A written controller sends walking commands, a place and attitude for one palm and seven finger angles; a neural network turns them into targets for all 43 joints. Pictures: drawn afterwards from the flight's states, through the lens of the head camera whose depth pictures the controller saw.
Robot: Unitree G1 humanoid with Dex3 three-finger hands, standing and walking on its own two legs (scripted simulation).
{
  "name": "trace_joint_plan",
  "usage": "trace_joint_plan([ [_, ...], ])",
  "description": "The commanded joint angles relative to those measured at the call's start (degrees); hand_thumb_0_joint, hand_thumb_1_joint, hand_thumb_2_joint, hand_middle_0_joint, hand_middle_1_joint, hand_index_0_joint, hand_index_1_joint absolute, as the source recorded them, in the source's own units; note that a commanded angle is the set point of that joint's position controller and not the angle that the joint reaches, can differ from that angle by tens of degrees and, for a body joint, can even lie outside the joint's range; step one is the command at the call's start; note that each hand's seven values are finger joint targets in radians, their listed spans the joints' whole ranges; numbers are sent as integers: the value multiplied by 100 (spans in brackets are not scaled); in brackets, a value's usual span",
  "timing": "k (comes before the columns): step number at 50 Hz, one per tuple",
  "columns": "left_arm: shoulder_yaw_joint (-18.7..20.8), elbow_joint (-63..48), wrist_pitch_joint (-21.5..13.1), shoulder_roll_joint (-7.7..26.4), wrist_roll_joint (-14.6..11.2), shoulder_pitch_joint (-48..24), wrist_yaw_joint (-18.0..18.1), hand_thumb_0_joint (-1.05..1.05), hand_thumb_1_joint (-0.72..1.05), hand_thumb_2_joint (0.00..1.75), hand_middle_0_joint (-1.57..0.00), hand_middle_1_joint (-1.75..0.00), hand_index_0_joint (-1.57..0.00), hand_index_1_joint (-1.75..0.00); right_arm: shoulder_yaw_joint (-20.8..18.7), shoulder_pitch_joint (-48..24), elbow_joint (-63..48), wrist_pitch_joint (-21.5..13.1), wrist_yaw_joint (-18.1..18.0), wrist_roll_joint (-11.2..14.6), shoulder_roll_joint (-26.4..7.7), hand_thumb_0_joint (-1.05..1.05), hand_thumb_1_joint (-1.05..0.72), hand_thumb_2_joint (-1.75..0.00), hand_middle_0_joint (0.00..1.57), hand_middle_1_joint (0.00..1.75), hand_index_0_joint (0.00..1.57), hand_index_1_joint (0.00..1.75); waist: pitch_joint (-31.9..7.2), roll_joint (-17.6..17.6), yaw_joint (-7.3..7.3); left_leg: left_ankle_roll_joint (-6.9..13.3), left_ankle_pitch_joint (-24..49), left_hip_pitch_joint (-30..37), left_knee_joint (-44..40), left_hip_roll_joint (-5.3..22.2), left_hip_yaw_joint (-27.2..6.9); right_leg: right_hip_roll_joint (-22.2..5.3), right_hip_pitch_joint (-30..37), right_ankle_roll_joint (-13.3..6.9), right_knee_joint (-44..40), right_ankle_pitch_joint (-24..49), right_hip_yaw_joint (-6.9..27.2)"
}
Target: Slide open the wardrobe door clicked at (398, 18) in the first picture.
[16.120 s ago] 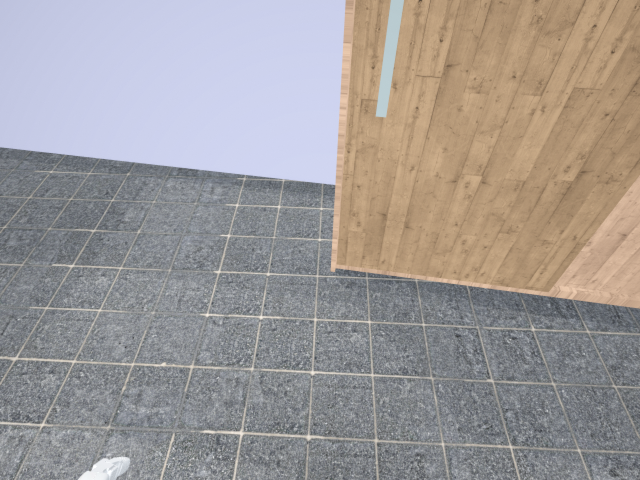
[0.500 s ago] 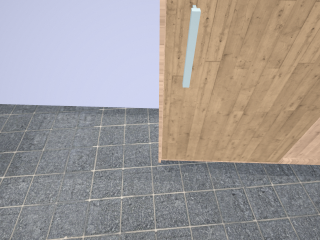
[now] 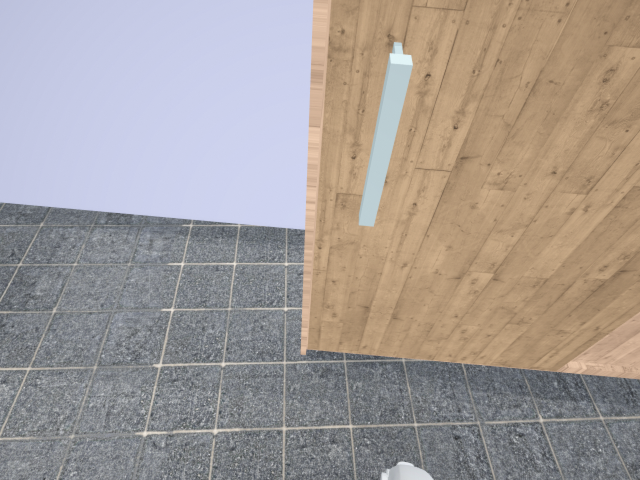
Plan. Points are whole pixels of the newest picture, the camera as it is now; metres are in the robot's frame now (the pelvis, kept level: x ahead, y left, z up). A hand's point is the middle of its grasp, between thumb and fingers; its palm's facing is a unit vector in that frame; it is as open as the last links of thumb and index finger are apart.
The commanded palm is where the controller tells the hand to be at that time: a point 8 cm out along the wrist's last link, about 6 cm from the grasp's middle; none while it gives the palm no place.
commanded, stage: shuffle to correct the standing spot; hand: left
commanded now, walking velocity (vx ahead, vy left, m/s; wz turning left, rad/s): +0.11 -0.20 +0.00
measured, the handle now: (379, 146) +0.56 -0.04 +0.12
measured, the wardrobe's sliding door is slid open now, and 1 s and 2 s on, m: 0.00 0.00 0.00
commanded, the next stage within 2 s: come to a stop and stand still in 1.18 s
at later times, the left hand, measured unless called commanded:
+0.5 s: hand out of the picture +0.14 +0.06 -0.21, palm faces +0.07 -0.99 -0.09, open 7.4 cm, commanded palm none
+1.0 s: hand (347, 418) +0.24 -0.03 -0.16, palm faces -0.01 -0.96 -0.27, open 7.4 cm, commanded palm none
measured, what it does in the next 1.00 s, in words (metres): steps to the right: right foot, then left foot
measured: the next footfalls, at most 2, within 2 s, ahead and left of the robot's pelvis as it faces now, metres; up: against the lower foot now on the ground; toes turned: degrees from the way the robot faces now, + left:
right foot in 0.14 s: +0.15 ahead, -0.20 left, +0.00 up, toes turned -9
left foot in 0.44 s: +0.18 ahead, -0.02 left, +0.00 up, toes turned +12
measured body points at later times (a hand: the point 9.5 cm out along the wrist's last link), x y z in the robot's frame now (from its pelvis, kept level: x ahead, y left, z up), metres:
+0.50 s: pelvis +0.14 -0.10 -0.01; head +0.17 -0.05 +0.43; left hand +0.14 +0.11 -0.19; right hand +0.22 -0.33 -0.14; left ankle +0.14 -0.03 -0.74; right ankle +0.10 -0.21 -0.70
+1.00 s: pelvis +0.15 -0.22 -0.01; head +0.21 -0.25 +0.44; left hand +0.24 +0.02 -0.14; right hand +0.17 -0.49 -0.17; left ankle +0.10 -0.09 -0.65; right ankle +0.20 -0.34 -0.74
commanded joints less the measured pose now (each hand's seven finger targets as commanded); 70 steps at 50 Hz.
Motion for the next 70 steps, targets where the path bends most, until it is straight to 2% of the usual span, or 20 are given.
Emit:
trace_joint_plan([
  [1,0,-122,38,105,-24,363,-153,0,90,90,-20,-30,-20,-30,-322,175,-295,-1,15,-39,-1066,0,-90,-90,20,30,20,30,420,1205,-124,624,2,-817,-1456,1076,-624,188,691,185,-1267,208,-556],
  [5,110,-77,-88,531,-22,621,-168,0,90,90,-20,-30,-20,-30,-399,165,-321,90,48,-63,-1168,0,-90,-90,20,30,20,30,3,763,84,286,-349,-836,-257,930,-609,503,1993,74,-2556,292,-771],
  [6,177,65,-152,843,-13,1121,-127,0,90,90,-20,-30,-20,-30,-361,242,-320,100,65,-49,-996,0,-90,-90,20,30,20,30,-287,-104,341,98,-546,-1131,919,532,-283,261,2718,-27,-3060,342,-406],
  [7,304,164,-212,1515,49,1417,-42,0,90,90,-20,-30,-20,-30,-225,409,-459,114,74,7,-447,0,-90,-90,20,30,20,30,-672,-2243,423,-100,-1994,-2256,2834,-312,168,-1116,3472,-510,-3628,968,1324],
  [11,122,-101,-109,943,-16,399,134,0,90,90,-20,-30,-20,-30,-168,-149,-609,211,21,59,-581,0,-90,-90,20,30,20,30,-207,-1259,165,9,-1443,-2282,4241,60,-755,-1012,2407,-1159,-3789,1348,882],
  [18,-4,-243,-42,799,20,1,181,0,90,90,-20,-30,-20,-30,-38,223,-525,246,18,51,-299,0,-90,-90,20,30,20,30,-326,-647,-180,-43,-767,-942,1265,-184,-224,-596,2136,-1204,-3241,2671,58],
  [20,-8,-234,7,712,-100,-56,148,0,90,90,-20,-30,-20,-30,-53,771,-339,172,-28,38,-414,0,-90,-90,20,30,20,30,-623,-175,-425,-48,864,294,-384,-158,-238,-266,1845,-815,-2446,2432,-219],
  [22,-108,-360,42,271,-153,286,100,0,90,90,-20,-30,-20,-30,-251,1219,-267,114,-159,-12,-1397,0,-90,-90,20,30,20,30,-749,2163,-524,991,4141,1562,-1007,2323,-3070,641,-152,-38,-164,-1855,-385],
  [24,3,-445,132,661,-21,6,117,0,90,90,-20,-30,-20,-30,-218,826,-438,156,-203,10,-1379,0,-90,-90,20,30,20,30,-268,1233,-449,1462,4328,773,-1003,2463,-2704,548,-343,-28,1294,-1860,455],
  [30,76,-320,262,439,-45,-65,20,0,90,90,-20,-30,-20,-30,-190,287,-521,102,-235,6,-1058,0,-90,-90,20,30,20,30,-160,1011,-198,776,4836,802,-721,1403,-926,552,-224,185,1013,-735,329],
  [40,62,-560,166,574,-83,-262,-22,0,90,90,-20,-30,-20,-30,-469,3,-597,262,-82,-20,-1443,0,-90,-90,20,30,20,30,-456,1698,-182,423,3679,622,-216,1273,-740,572,1164,8,-2241,-304,-227],
  [42,160,-381,29,1098,-41,248,1,0,90,90,-20,-30,-20,-30,-478,106,-605,298,-43,49,-1225,0,-90,-90,20,30,20,30,-904,391,53,-75,1624,114,833,604,-465,119,2346,3,-3551,2002,70],
  [43,263,-364,-5,1685,40,189,79,0,90,90,-20,-30,-20,-30,-345,309,-726,341,-4,87,-655,0,-90,-90,20,30,20,30,-1054,-1664,32,-287,-1678,-1235,2015,-239,-220,-1100,3106,-472,-3176,4730,1150],
  [44,215,-403,1,1663,-9,256,104,0,90,90,-20,-30,-20,-30,-267,285,-825,429,-68,128,-490,0,-90,-90,20,30,20,30,-1352,-1983,123,-158,-2427,-1164,3059,-473,-838,-1533,2760,-1020,-3023,6029,1220],
  [50,54,-702,37,1030,-66,-791,260,0,90,90,-20,-30,-20,-30,-238,206,-583,550,1,94,-632,0,-90,-90,20,30,20,30,-668,-915,-224,-223,-1104,-1495,4434,-445,-1172,-918,1829,-1073,-3186,3468,476],
  [59,173,-600,33,1274,-22,-497,319,0,90,90,-20,-30,-20,-30,-155,-34,-718,531,90,94,-536,0,-90,-90,20,30,20,30,-680,-561,130,-198,-1487,-798,1760,-473,-1039,-1388,2241,-1421,-3701,2175,1487],
  [64,222,-555,133,1250,-86,-802,228,0,90,90,-20,-30,-20,-30,-183,741,-571,496,98,89,-594,0,-90,-90,20,30,20,30,-683,-353,-222,-15,-295,821,-561,-545,-707,-825,1051,-732,-3703,42,1217],
  [66,144,-747,244,682,-144,-949,176,0,90,90,-20,-30,-20,-30,-287,642,-804,489,99,-40,-1151,0,-90,-90,20,30,20,30,-107,1814,-351,706,-1465,-54,-2000,1045,-2595,608,138,0,-1697,-1273,-272],
  [68,152,-527,349,685,-38,-750,209,0,90,90,-20,-30,-20,-30,-168,-506,-1084,437,26,-24,-991,0,-90,-90,20,30,20,30,334,1472,-41,888,-1771,-1813,-2529,1151,-2448,685,683,-20,141,-1021,616],
  [70,115,-237,272,449,-17,-168,154,0,90,90,-20,-30,-20,-30,-66,-677,-1094,328,-3,-23,-829,0,-90,-90,20,30,20,30,206,632,210,718,-1407,-1304,-2178,769,-2001,813,652,0,809,-568,499],
])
